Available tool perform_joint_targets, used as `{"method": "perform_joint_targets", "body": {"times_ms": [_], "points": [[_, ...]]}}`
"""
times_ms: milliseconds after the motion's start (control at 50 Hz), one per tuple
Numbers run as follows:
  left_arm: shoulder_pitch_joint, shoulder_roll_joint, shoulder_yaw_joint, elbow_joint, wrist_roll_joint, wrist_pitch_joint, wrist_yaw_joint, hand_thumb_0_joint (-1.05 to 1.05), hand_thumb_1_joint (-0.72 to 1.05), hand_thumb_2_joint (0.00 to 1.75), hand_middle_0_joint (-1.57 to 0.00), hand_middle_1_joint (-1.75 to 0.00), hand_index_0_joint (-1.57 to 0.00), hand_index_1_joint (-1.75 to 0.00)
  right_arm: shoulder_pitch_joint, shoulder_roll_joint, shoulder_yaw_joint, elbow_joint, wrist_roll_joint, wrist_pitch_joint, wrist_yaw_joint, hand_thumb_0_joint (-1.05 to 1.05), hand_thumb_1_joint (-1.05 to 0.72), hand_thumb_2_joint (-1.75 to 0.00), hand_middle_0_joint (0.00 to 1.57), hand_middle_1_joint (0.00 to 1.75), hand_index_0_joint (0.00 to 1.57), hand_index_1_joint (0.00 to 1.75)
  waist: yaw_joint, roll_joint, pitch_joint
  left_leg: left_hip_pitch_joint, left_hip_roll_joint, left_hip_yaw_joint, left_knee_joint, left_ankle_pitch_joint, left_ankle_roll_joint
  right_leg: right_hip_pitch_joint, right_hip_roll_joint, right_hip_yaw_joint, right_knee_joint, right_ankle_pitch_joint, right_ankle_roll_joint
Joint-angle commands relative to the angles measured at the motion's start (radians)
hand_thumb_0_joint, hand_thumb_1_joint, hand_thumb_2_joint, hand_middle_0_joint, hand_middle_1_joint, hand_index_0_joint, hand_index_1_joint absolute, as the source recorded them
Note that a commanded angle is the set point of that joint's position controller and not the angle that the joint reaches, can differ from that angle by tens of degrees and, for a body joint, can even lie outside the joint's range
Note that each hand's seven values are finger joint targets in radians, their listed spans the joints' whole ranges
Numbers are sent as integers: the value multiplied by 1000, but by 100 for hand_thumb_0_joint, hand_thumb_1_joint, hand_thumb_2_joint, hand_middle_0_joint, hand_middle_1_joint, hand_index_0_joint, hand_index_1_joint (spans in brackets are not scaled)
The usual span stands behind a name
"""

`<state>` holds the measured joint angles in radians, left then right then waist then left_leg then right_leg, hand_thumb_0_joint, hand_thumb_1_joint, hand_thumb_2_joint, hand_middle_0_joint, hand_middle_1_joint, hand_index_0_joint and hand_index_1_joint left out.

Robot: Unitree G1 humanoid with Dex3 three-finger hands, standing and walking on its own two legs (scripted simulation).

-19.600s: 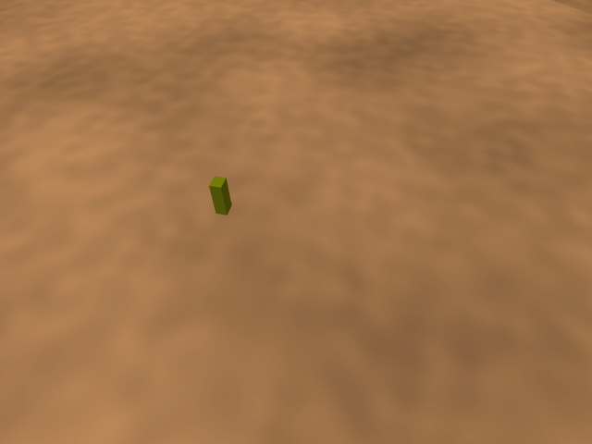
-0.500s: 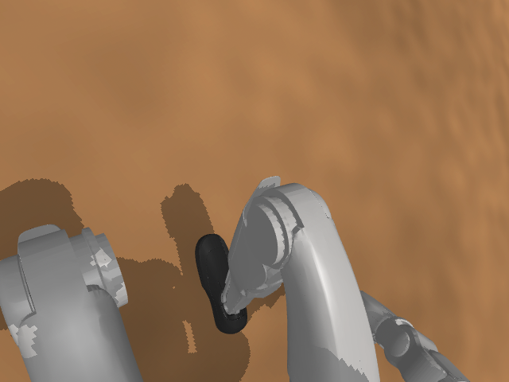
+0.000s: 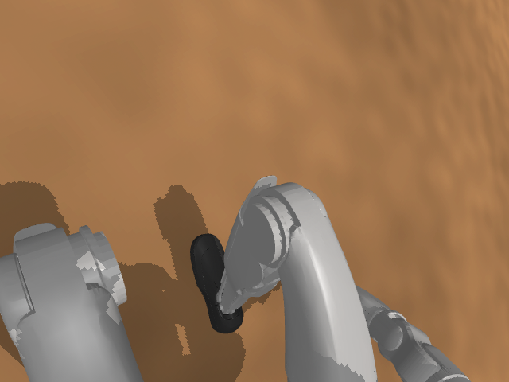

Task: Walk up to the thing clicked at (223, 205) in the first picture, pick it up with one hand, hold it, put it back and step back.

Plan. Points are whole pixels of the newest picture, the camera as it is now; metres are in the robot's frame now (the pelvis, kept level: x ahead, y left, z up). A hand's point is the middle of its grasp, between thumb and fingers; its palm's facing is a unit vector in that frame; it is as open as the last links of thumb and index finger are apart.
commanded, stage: loosen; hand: left
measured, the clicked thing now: out of the picture +0.46 +0.37 -0.19
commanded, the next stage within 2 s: none
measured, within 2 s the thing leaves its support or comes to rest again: neither
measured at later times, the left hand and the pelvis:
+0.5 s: hand out of the picture +0.45 +0.39 -0.16, palm faces +0.63 -0.78 -0.07, open 9.8 cm; pelvis +0.00 +0.00 +0.00, yaw +0 degrees
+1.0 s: hand out of the picture +0.45 +0.39 -0.16, palm faces +0.63 -0.78 -0.06, open 9.7 cm; pelvis +0.00 +0.00 +0.00, yaw +0 degrees
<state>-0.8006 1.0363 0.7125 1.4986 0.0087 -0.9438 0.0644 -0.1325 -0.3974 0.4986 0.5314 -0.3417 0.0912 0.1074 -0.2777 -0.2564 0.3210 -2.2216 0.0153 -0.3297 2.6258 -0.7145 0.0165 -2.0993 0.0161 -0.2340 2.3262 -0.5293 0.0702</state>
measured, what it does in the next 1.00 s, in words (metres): stands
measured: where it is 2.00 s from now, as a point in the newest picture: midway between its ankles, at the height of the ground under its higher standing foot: (162, 336)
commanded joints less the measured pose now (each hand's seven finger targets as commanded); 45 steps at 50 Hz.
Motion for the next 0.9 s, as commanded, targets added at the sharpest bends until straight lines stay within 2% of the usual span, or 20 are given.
{"method": "perform_joint_targets", "body": {"times_ms": [0,120,140,160,220,260,360,460,480,520,540,620,640,700,720,840,860,880], "points": [[-207,278,14,-187,-14,-86,0,0,12,106,-118,-133,-124,-129,88,-363,-117,8,-2,11,-14,0,-86,-88,20,30,20,30,-94,619,-633,423,74,53,-366,199,-45,319,42,-97,-105,131,-66],[-228,271,3,-208,-7,-85,1,0,14,105,-117,-131,-122,-127,87,-364,-120,8,-4,11,-13,0,-85,-88,20,30,20,30,-102,641,-628,457,79,46,-374,208,-52,299,40,-101,-103,129,-68],[-239,277,1,-218,-3,-85,2,0,12,104,-117,-130,-122,-127,86,-365,-122,10,-4,12,-13,0,-86,-88,20,30,20,30,-95,656,-622,469,80,41,-383,210,-55,288,38,-99,-99,128,-69],[-225,269,-2,-195,0,-84,5,0,15,106,-118,-132,-123,-128,90,-364,-118,12,-6,15,-12,0,-86,-88,20,30,20,30,-106,655,-625,469,80,36,-383,217,-56,296,40,-105,-97,136,-67],[-237,259,-8,-201,-1,-83,10,0,15,104,-115,-129,-120,-125,86,-364,-122,7,-4,14,-10,0,-85,-88,20,30,20,30,-104,637,-609,451,77,43,-380,192,-51,291,38,-99,-106,121,-66],[-255,273,-11,-206,0,-86,11,0,13,101,-113,-126,-118,-122,77,-364,-119,6,-3,15,-9,0,-86,-88,20,30,20,30,-106,635,-596,428,77,44,-381,157,-48,273,39,-97,-108,92,-68],[-234,258,-11,-181,-1,-87,13,0,14,101,-112,-125,-117,-121,75,-363,-116,0,-3,14,-9,0,-85,-88,20,30,20,30,-103,628,-602,443,77,40,-384,174,-50,283,38,-100,-107,105,-67],[-220,278,3,-174,-13,-89,10,0,17,100,-109,-123,-114,-119,81,-358,-109,5,-3,11,-11,0,-85,-88,20,30,20,30,-99,597,-625,405,70,62,-359,178,-37,332,46,-93,-122,116,-63],[-217,276,1,-180,-14,-88,7,0,16,100,-109,-122,-114,-118,73,-356,-110,2,-3,9,-11,0,-85,-88,20,30,20,30,-92,595,-626,406,73,63,-359,170,-38,326,47,-90,-123,108,-65],[-223,274,5,-171,-14,-89,5,0,15,100,-110,-123,-115,-119,75,-364,-113,1,-2,11,-12,0,-85,-88,20,30,20,30,-104,599,-610,415,75,50,-374,152,-42,303,44,-100,-120,92,-65],[-214,276,4,-167,-13,-87,5,0,15,100,-109,-122,-114,-118,71,-362,-113,2,-1,9,-12,0,-85,-88,20,30,20,30,-96,599,-601,410,75,52,-373,144,-41,300,44,-98,-120,86,-65],[-222,299,17,-197,-14,-89,4,0,15,99,-110,-122,-115,-118,74,-366,-111,3,-2,9,-13,0,-85,-88,20,30,20,30,-92,623,-630,438,78,49,-370,185,-46,311,44,-99,-112,116,-65],[-211,282,13,-192,-13,-87,2,0,13,100,-109,-123,-114,-119,75,-362,-112,1,-4,10,-14,0,-85,-88,20,30,20,30,-92,623,-637,452,78,51,-366,203,-47,312,43,-98,-110,128,-65],[-209,285,21,-200,-16,-86,0,0,16,100,-110,-123,-115,-119,80,-363,-114,5,-4,9,-16,0,-85,-88,20,30,20,30,-90,620,-632,444,78,53,-365,209,-47,317,43,-99,-111,130,-66],[-221,302,18,-206,-13,-86,2,0,14,100,-109,-122,-114,-119,73,-363,-113,4,-3,9,-15,0,-85,-88,20,30,20,30,-87,632,-622,434,79,55,-369,191,-47,311,44,-97,-112,116,-68],[-233,276,-1,-216,-13,-82,-2,0,14,101,-112,-125,-117,-121,80,-360,-114,8,-4,11,-15,0,-85,-88,20,30,20,30,-100,632,-626,440,79,52,-369,194,-48,309,44,-99,-111,119,-67],[-213,283,14,-199,-11,-80,0,0,14,103,-111,-125,-116,-122,83,-363,-119,10,-5,10,-15,0,-85,-88,20,30,20,30,-93,621,-634,441,77,55,-365,191,-46,314,44,-98,-115,120,-66],[-222,280,5,-204,-12,-80,-2,0,14,101,-110,-123,-115,-120,72,-362,-118,6,-3,8,-16,0,-85,-88,20,30,20,30,-92,624,-615,434,77,54,-369,174,-45,299,43,-98,-114,106,-67]]}}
